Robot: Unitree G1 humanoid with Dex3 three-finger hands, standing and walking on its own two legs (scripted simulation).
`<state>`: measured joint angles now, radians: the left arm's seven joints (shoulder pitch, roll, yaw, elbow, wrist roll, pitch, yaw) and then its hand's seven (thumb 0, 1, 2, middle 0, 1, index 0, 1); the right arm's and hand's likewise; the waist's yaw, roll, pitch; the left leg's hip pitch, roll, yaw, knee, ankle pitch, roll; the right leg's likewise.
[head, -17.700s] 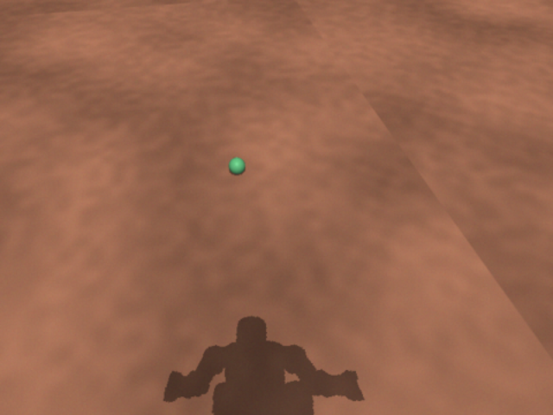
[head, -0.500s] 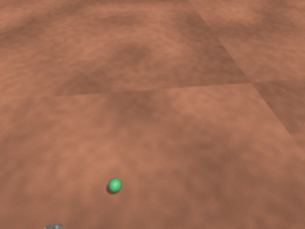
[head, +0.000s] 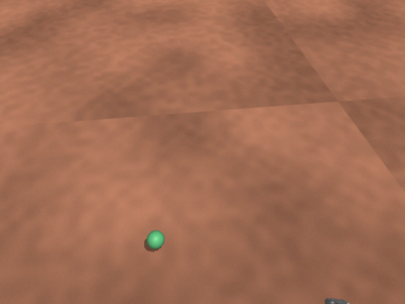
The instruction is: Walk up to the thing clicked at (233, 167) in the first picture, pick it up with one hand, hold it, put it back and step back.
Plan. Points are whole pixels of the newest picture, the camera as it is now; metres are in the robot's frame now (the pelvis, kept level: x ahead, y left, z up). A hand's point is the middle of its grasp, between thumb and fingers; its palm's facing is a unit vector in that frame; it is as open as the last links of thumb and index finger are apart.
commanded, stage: stand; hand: left
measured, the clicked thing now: (155, 239) +0.49 +0.23 -0.74
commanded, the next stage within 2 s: rise first in 1.90 s
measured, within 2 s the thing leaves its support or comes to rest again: neither
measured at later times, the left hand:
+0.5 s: hand out of the picture +0.07 +0.24 -0.16, palm faces -0.01 -0.94 -0.34, open 7.4 cm
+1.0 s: hand out of the picture +0.05 +0.24 -0.16, palm faces -0.01 -0.94 -0.34, open 7.4 cm
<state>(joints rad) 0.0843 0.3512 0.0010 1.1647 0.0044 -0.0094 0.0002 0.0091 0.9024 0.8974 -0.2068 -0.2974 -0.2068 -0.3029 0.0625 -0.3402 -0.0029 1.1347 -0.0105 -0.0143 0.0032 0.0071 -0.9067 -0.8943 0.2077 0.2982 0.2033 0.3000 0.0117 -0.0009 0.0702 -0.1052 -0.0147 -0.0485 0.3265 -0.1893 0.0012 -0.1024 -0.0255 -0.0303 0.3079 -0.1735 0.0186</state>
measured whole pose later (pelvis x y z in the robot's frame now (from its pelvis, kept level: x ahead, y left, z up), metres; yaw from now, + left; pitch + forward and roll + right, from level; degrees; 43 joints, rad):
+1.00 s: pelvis -0.01 -0.02 +0.00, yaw +0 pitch -3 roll +0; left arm 0.11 0.35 0.00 1.15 0.00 -0.01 -0.01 0.01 0.90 0.90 -0.21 -0.30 -0.21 -0.30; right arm 0.12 -0.35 0.01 1.13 -0.01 -0.01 0.00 0.01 -0.91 -0.89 0.21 0.30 0.20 0.30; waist 0.00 0.01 0.06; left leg -0.11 0.01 -0.06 0.33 -0.18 -0.03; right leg -0.11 0.00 -0.04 0.32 -0.17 -0.01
